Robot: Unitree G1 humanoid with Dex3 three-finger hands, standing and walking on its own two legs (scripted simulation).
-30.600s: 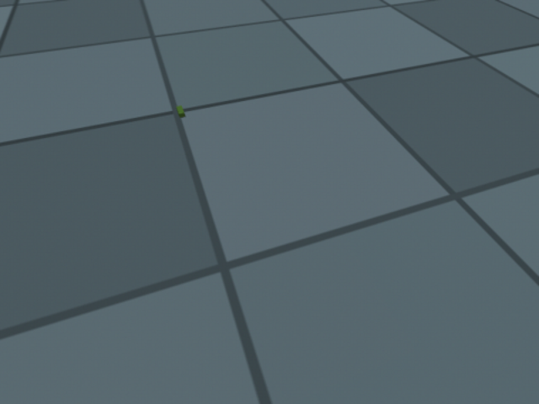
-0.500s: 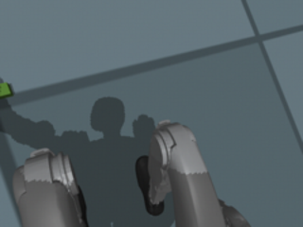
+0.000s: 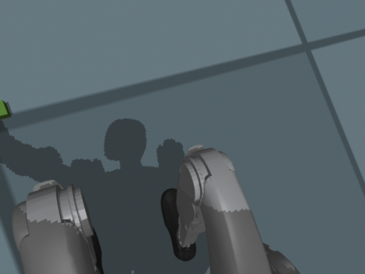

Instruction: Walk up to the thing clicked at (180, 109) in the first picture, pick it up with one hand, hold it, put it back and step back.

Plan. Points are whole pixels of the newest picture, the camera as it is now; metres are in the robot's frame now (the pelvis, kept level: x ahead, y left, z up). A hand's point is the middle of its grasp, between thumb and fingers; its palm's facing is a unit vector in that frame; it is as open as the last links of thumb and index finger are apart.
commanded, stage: rise first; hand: left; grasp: from above
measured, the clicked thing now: out of the picture +0.49 +0.33 -0.30
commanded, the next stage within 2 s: none
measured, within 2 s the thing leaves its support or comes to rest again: neither
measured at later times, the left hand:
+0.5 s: hand out of the picture +0.45 +0.37 -0.18, palm faces -0.43 -0.13 -0.89, open 12.5 cm
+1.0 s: hand out of the picture +0.45 +0.37 -0.18, palm faces -0.43 -0.13 -0.89, open 12.6 cm
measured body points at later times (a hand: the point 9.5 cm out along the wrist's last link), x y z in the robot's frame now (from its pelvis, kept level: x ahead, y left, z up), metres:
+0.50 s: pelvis +0.00 +0.00 +0.00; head +0.26 +0.10 +0.36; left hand +0.46 +0.37 -0.13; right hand +0.06 -0.27 -0.08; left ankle +0.07 +0.12 -0.28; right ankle +0.11 -0.12 -0.28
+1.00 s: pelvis +0.00 +0.00 +0.00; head +0.25 +0.10 +0.36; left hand +0.47 +0.37 -0.13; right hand +0.06 -0.27 -0.08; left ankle +0.07 +0.12 -0.28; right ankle +0.11 -0.12 -0.28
